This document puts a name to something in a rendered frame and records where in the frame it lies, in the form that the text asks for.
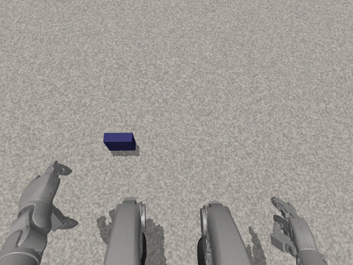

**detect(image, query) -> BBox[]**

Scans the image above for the right robot hand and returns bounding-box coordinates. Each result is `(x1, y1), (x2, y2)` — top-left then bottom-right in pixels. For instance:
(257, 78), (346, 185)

(270, 197), (318, 258)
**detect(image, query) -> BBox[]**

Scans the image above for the left robot hand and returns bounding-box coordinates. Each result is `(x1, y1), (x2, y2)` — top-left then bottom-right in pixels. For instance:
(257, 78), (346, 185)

(18, 161), (78, 232)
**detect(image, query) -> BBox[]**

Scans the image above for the left robot arm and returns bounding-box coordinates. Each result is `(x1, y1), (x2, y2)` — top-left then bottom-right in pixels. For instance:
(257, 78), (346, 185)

(0, 200), (52, 265)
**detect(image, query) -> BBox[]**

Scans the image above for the carton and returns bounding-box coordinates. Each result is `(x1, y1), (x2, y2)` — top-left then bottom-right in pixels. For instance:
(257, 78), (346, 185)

(103, 132), (136, 151)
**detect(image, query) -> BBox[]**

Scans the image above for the right robot arm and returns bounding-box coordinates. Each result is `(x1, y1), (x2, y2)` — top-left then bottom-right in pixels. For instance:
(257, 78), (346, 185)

(296, 250), (328, 265)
